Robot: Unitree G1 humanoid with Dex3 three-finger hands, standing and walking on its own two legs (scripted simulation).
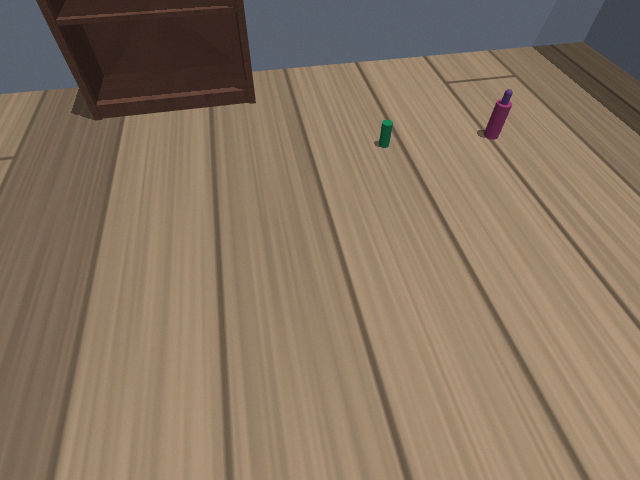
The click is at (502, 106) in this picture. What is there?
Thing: necked bottle
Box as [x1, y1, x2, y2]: [484, 89, 512, 139]
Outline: 510,89 506,90 503,97 497,100 484,132 484,135 488,138 496,138 501,129 511,106 509,98 512,91
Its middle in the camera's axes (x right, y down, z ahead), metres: +0.94 -0.65 +2.00
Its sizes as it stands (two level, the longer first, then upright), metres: 0.076 0.076 0.265
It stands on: the floor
